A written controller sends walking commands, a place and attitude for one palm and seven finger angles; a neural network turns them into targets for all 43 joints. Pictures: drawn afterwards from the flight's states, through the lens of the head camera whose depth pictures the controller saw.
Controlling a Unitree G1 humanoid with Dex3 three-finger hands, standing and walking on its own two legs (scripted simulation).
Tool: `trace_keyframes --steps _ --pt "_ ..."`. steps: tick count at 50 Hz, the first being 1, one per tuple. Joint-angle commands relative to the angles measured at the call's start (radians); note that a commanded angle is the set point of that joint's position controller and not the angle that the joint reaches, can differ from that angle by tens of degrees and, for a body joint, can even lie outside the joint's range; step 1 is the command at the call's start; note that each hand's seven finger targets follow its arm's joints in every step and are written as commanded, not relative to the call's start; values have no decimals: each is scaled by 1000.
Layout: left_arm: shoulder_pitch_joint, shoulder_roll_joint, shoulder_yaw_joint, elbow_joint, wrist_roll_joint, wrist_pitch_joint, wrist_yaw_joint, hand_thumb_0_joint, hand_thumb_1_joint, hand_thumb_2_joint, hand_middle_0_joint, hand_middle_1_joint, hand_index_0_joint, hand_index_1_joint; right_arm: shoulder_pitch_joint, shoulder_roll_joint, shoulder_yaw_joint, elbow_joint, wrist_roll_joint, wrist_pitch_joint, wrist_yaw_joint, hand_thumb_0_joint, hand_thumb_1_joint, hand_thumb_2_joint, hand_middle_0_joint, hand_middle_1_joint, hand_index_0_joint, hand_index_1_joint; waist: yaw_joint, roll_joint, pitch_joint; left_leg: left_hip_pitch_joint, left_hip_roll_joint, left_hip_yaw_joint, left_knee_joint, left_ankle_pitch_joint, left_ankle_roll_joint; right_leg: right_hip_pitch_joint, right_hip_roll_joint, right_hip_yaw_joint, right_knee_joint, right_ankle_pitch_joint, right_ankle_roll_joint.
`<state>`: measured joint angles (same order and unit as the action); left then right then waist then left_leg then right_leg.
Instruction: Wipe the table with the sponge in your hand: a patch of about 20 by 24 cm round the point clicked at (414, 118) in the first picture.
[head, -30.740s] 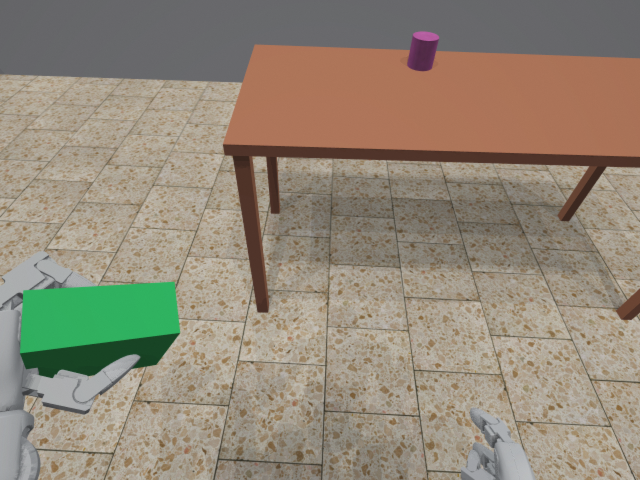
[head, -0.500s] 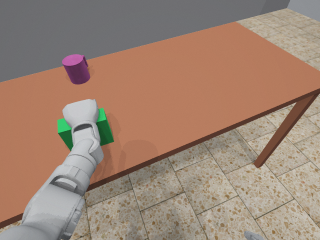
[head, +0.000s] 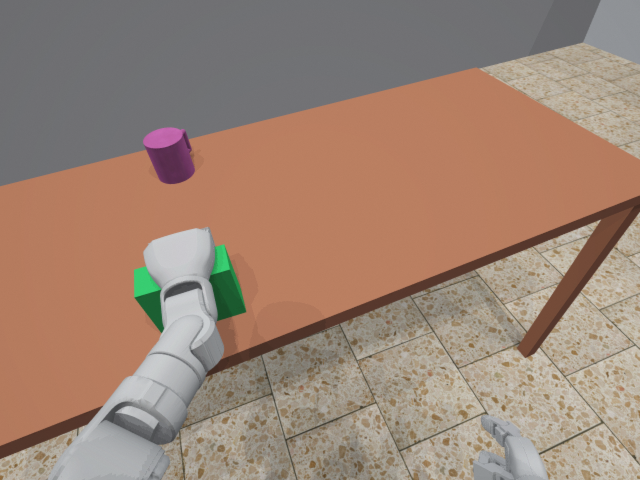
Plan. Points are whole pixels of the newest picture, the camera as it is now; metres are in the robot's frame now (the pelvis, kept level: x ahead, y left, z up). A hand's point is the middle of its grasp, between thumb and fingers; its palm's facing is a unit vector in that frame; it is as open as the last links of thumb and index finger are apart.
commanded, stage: slide back across to the middle lane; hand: left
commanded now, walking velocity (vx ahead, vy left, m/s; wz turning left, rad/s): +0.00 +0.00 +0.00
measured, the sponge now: (197, 298) +0.36 +0.23 +0.01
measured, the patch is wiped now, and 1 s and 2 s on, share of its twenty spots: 1.00 1.00 1.00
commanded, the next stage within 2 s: wipe forward along the middle lane in 0.64 s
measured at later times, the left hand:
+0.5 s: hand (157, 304) +0.32 +0.26 +0.05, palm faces -0.01 -0.05 -1.00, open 9.3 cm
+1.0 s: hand (127, 300) +0.32 +0.31 +0.05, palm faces -0.06 +0.00 -1.00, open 9.3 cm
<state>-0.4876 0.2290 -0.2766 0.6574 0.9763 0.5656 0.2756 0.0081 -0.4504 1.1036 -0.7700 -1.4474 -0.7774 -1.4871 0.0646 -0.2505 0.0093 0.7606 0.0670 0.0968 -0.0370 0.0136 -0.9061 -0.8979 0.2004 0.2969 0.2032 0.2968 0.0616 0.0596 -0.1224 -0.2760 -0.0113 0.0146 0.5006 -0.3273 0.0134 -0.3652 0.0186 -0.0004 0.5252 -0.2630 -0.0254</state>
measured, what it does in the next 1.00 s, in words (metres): stands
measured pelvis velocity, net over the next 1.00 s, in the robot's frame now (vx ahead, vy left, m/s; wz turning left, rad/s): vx -0.02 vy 0.00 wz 0.02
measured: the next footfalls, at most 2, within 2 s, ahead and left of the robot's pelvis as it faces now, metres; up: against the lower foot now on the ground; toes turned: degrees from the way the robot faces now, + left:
none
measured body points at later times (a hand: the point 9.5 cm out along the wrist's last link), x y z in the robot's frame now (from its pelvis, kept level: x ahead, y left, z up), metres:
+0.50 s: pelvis +0.00 +0.00 +0.00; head -0.01 -0.03 +0.45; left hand +0.31 +0.26 +0.11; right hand +0.21 -0.22 -0.10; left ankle -0.05 +0.11 -0.73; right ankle +0.00 -0.11 -0.73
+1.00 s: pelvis -0.02 +0.00 +0.00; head +0.00 -0.02 +0.45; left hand +0.32 +0.30 +0.10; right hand +0.16 -0.24 -0.11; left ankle -0.05 +0.11 -0.73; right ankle +0.00 -0.11 -0.73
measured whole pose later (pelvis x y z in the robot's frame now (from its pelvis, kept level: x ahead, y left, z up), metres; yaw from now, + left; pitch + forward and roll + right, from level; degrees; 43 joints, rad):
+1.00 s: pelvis -0.02 +0.00 +0.00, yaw +1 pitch +4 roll +0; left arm -0.42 0.42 -0.10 0.65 1.00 0.32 0.18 -0.01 -0.48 1.10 -0.81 -1.40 -0.82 -1.44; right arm 0.11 -0.26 0.01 0.78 0.06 0.02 -0.09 0.01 -0.90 -0.90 0.20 0.30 0.20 0.30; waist 0.06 0.05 -0.06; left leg -0.26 -0.01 0.00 0.48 -0.29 0.01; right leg -0.34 0.02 -0.02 0.49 -0.22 -0.03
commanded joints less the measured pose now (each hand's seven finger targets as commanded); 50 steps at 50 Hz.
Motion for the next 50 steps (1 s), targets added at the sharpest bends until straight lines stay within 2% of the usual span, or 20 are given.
trace_keyframes --steps 1,3,6,8,11,13,15,18,22,23,26,28,31,33,35,38,44,45,48,50 --pt "-176 90 54 -152 -13 21 -24 0 100 1300 -1200 -1600 -1200 -1600 -144 -105 -25 -146 -2 -37 -1 0 -900 -900 200 300 200 300 5 -150 -211 4 -35 24 -36 349 6 241 16 -9 -27 386 -27" --pt "-177 168 109 -217 -1 28 -27 0 100 1300 -1200 -1600 -1200 -1600 -163 -110 -24 -157 -4 -31 -5 0 -900 -900 200 300 200 300 28 -115 -245 18 -35 25 -41 372 5 275 15 2 -26 407 -32" --pt "-122 129 73 -274 9 38 -39 0 100 1300 -1200 -1600 -1200 -1600 -173 -99 -20 -167 -3 -35 -3 0 -900 -900 200 300 200 300 21 -115 -223 39 -37 24 -42 414 8 282 16 -6 -23 440 -32" --pt "-107 210 133 -315 19 43 -50 0 100 1300 -1200 -1600 -1200 -1600 -185 -109 -18 -172 -6 -33 -4 0 -900 -900 200 300 200 300 35 -117 -224 40 -36 21 -48 406 9 295 18 5 -30 429 -34" --pt "-99 185 98 -346 25 45 -72 0 100 1300 -1200 -1600 -1200 -1600 -188 -103 -13 -175 -4 -39 -10 0 -900 -900 200 300 200 300 19 -117 -176 47 -38 22 -56 382 14 279 18 0 -43 392 -31" --pt "-121 261 149 -387 43 33 -84 0 100 1300 -1200 -1600 -1200 -1600 -190 -112 -13 -178 -8 -41 -16 0 -900 -900 200 300 200 300 31 -91 -193 57 -38 19 -62 382 15 287 20 14 -49 377 -37" --pt "-94 205 103 -386 42 14 -96 0 100 1300 -1200 -1600 -1200 -1600 -181 -103 -10 -180 -6 -51 -18 0 -900 -900 200 300 200 300 21 -87 -168 60 -39 15 -62 384 15 270 20 -2 -46 365 -38" --pt "-97 261 151 -397 45 -20 -106 0 100 1300 -1200 -1600 -1200 -1600 -169 -113 -14 -176 -10 -59 -25 0 -900 -900 200 300 200 300 27 -89 -178 67 -37 12 -64 374 16 269 23 12 -56 351 -40" --pt "-60 249 150 -400 43 -61 -100 0 100 1300 -1200 -1600 -1200 -1600 -157 -110 -19 -175 -12 -73 -29 0 -900 -900 200 300 200 300 29 -86 -178 63 -39 12 -62 387 14 277 18 7 -54 371 -38" --pt "-46 312 208 -400 45 -67 -95 0 100 1300 -1200 -1600 -1200 -1600 -160 -115 -19 -174 -14 -74 -30 0 -900 -900 200 300 200 300 42 -86 -191 63 -36 11 -66 381 13 288 21 19 -60 363 -40" --pt "-45 264 166 -392 44 -80 -88 0 100 1300 -1200 -1600 -1200 -1600 -154 -112 -19 -170 -12 -80 -31 0 -900 -900 200 300 200 300 28 -75 -163 56 -36 12 -71 370 12 272 19 9 -64 348 -38" --pt "-55 323 215 -393 42 -86 -84 0 100 1300 -1200 -1600 -1200 -1600 -159 -120 -20 -170 -12 -82 -34 0 -900 -900 200 300 200 300 37 -72 -172 55 -34 10 -78 352 11 275 22 16 -73 317 -39" --pt "-55 319 210 -354 36 -97 -81 0 100 1300 -1200 -1600 -1200 -1600 -151 -116 -21 -159 -11 -89 -40 0 -900 -900 200 300 200 300 26 -91 -145 46 -36 12 -82 328 15 269 20 9 -83 295 -34" --pt "-38 390 272 -362 33 -109 -81 0 100 1300 -1200 -1600 -1200 -1600 -155 -124 -22 -161 -11 -89 -42 0 -900 -900 200 300 200 300 45 -70 -163 40 -36 12 -91 318 12 291 21 22 -90 282 -36" --pt "-55 341 219 -337 35 -119 -88 0 100 1300 -1200 -1600 -1200 -1600 -150 -117 -18 -160 -9 -93 -45 0 -900 -900 200 300 200 300 24 -71 -123 32 -35 10 -94 310 14 270 19 10 -93 269 -34" --pt "-85 396 262 -328 29 -144 -92 0 100 1300 -1200 -1600 -1200 -1600 -140 -126 -23 -156 -8 -101 -51 0 -900 -900 200 300 200 300 25 -74 -149 38 -34 10 -96 291 16 272 21 17 -104 245 -32" --pt "-225 414 252 -189 47 -215 -77 0 100 1300 -1200 -1600 -1200 -1600 -77 -133 -27 -123 -9 -118 -63 0 -900 -900 200 300 200 300 -15 -73 -134 3 -36 5 -84 242 16 213 14 7 -99 195 -27" --pt "-235 382 228 -157 50 -228 -73 0 100 1300 -1200 -1600 -1200 -1600 -62 -130 -30 -116 -12 -122 -63 0 -900 -900 200 300 200 300 -24 -96 -129 -2 -37 6 -76 247 18 204 12 4 -95 209 -25" --pt "-258 416 253 -102 55 -256 -64 0 100 1300 -1200 -1600 -1200 -1600 -36 -139 -35 -106 -11 -121 -59 0 -900 -900 200 300 200 300 -19 -66 -169 -13 -38 5 -69 258 10 207 12 9 -84 232 -28" --pt "-282 369 212 -29 54 -265 -56 0 100 1300 -1200 -1600 -1200 -1600 -16 -134 -37 -99 -10 -123 -58 0 -900 -900 200 300 200 300 -40 -92 -136 -36 -36 6 -60 233 14 174 9 -2 -80 212 -22"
